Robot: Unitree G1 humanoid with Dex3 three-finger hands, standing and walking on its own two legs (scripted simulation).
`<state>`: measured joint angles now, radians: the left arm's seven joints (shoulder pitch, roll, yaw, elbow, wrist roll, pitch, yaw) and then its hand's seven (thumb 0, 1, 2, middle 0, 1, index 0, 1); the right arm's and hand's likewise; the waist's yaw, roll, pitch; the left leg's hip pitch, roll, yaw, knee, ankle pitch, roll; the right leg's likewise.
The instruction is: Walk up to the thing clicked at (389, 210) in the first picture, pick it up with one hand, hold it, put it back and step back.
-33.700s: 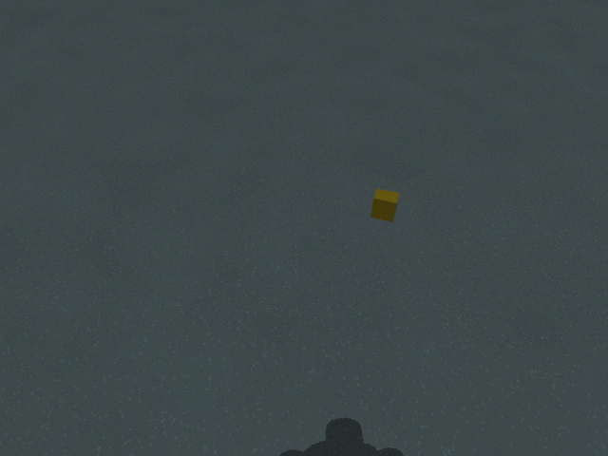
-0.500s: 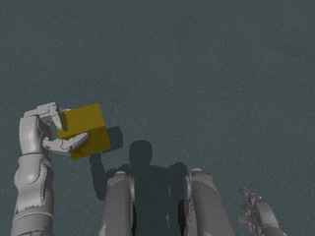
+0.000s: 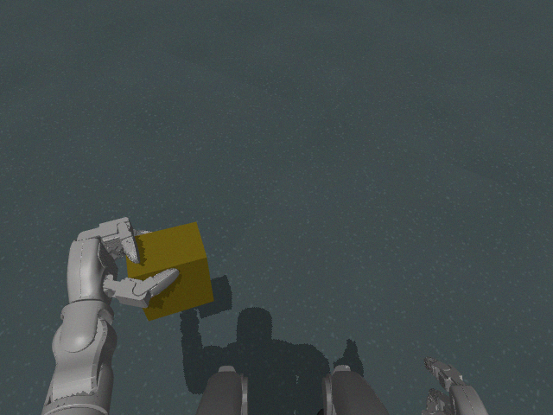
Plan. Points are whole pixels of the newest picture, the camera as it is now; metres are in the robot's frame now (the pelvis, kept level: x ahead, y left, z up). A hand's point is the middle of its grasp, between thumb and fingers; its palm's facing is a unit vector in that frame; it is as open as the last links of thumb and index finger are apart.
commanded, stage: lift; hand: left
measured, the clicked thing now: (172, 272) +0.35 +0.18 -0.04
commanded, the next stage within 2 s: hold in 0.76 s
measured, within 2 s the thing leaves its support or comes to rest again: neither
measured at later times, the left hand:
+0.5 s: hand (137, 233) +0.35 +0.19 +0.08, palm faces +0.15 -0.99 -0.03, open 6.6 cm
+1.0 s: hand (137, 225) +0.35 +0.18 +0.11, palm faces +0.15 -0.99 -0.03, open 6.7 cm
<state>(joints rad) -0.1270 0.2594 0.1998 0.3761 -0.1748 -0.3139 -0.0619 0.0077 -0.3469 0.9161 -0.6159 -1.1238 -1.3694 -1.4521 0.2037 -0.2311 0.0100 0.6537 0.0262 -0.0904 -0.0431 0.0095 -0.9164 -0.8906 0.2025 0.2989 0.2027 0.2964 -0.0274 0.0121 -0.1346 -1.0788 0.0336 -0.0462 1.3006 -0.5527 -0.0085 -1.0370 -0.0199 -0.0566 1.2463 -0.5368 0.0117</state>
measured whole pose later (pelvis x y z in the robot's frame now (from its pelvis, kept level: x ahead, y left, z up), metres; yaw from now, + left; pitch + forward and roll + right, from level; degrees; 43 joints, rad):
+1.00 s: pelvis +0.02 -0.01 +0.07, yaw +0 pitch +8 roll -1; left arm -0.09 0.21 0.17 0.41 -0.17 -0.32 -0.06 0.01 -0.36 0.92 -0.64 -1.10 -1.32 -1.41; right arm 0.24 -0.22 0.01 0.68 0.00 -0.06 -0.06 0.01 -0.92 -0.89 0.20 0.30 0.20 0.30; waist -0.02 0.00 -0.04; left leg -0.61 0.03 -0.02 0.90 -0.43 -0.02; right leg -0.59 -0.02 -0.04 0.87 -0.42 0.00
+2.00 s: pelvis +0.02 -0.01 +0.08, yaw +0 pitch +4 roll -1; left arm -0.12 0.20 0.17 0.44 -0.16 -0.31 -0.03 0.01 -0.36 0.92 -0.64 -1.10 -1.33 -1.42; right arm 0.24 -0.21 0.01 0.71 0.00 -0.07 -0.05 0.01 -0.92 -0.89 0.20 0.30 0.20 0.30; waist -0.02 0.01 -0.02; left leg -0.50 0.03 -0.01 0.81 -0.39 -0.01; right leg -0.48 -0.02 -0.04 0.78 -0.38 0.01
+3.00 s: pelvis +0.01 +0.00 +0.09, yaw +1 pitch +4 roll -1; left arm -0.10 0.20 0.17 0.42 -0.15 -0.32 -0.03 0.01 -0.37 0.94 -0.64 -1.11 -1.35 -1.46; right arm 0.23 -0.21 0.01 0.70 0.01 -0.09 -0.04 0.01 -0.92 -0.90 0.20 0.30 0.20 0.30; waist -0.01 0.00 -0.01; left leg -0.50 0.03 -0.02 0.80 -0.38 -0.01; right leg -0.47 -0.02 -0.04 0.77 -0.36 0.01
